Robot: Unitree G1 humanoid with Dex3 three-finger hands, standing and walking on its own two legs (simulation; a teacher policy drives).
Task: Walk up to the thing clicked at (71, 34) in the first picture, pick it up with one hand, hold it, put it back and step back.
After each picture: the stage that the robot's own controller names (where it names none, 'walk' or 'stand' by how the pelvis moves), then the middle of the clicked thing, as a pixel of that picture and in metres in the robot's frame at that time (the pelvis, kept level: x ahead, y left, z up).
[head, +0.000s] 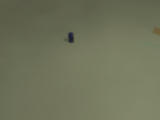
stand; (71, 37) +1.49 +0.20 -0.72
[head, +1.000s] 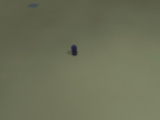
walk; (74, 50) +1.37 +0.27 -0.72
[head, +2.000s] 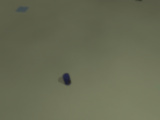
walk; (66, 79) +0.85 +0.28 -0.72
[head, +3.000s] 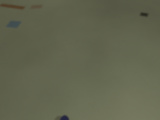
walk; out of the picture +0.46 +0.23 -0.71
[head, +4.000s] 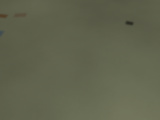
stand; out of the picture +0.36 +0.21 -0.72
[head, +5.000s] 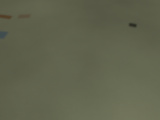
stand; out of the picture +0.36 +0.21 -0.73
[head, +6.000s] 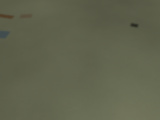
stand; out of the picture +0.36 +0.21 -0.73
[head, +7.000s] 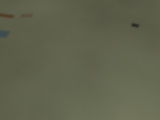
stand; out of the picture +0.36 +0.20 -0.73
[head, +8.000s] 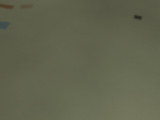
go down; out of the picture +0.36 +0.20 -0.72
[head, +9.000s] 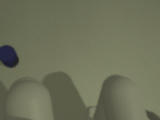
go down; (8, 57) +0.43 +0.27 -0.29
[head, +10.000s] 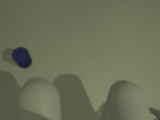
approach; (22, 58) +0.42 +0.27 -0.30
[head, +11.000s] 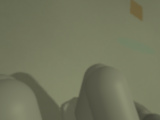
close in; out of the picture +0.40 +0.32 -0.21
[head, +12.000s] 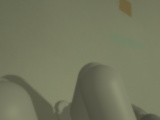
close; out of the picture +0.39 +0.32 -0.21
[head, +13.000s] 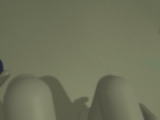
lift; out of the picture +0.34 +0.29 -0.14
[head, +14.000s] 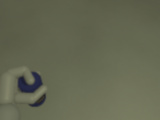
lift; (33, 90) +0.32 +0.19 +0.01
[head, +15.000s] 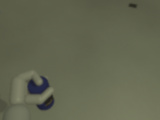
hold; (41, 93) +0.33 +0.17 -0.02
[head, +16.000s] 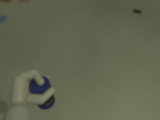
hold; (42, 93) +0.33 +0.17 -0.01
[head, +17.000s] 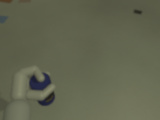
crouch; (43, 89) +0.34 +0.17 +0.00
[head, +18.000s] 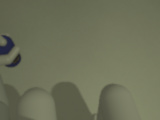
crouch; (7, 52) +0.44 +0.25 -0.10
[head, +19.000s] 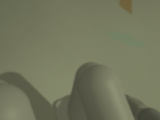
lower; out of the picture +0.40 +0.33 -0.22
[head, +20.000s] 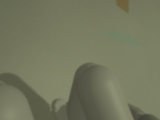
lower; out of the picture +0.40 +0.33 -0.22
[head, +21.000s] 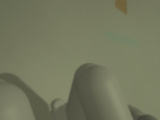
lower; out of the picture +0.40 +0.33 -0.23
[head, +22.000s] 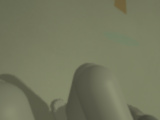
lower; out of the picture +0.40 +0.33 -0.22
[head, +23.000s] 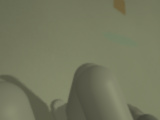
loosen; out of the picture +0.40 +0.33 -0.22
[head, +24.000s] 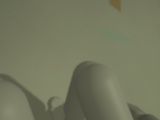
withdraw; out of the picture +0.39 +0.32 -0.22
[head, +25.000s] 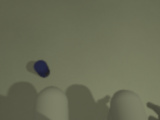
walk; (42, 69) +0.45 +0.25 -0.38
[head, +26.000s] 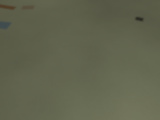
stand; out of the picture +0.38 +0.19 -0.66
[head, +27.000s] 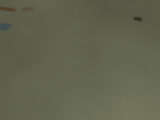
stand; out of the picture +0.39 +0.20 -0.67
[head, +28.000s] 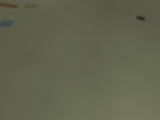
stand; out of the picture +0.40 +0.21 -0.68
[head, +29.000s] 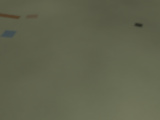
stand; out of the picture +0.40 +0.20 -0.72
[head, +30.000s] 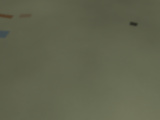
stand; out of the picture +0.37 +0.21 -0.73
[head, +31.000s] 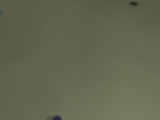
walk; out of the picture +0.39 +0.22 -0.71
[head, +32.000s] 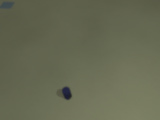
walk; (67, 93) +0.60 +0.22 -0.69
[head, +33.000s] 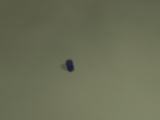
walk; (69, 65) +0.87 +0.22 -0.70
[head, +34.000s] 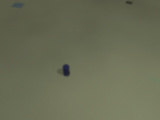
stand; (66, 70) +0.99 +0.20 -0.72
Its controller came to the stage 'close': yes
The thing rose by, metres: 0.71
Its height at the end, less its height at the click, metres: +0.00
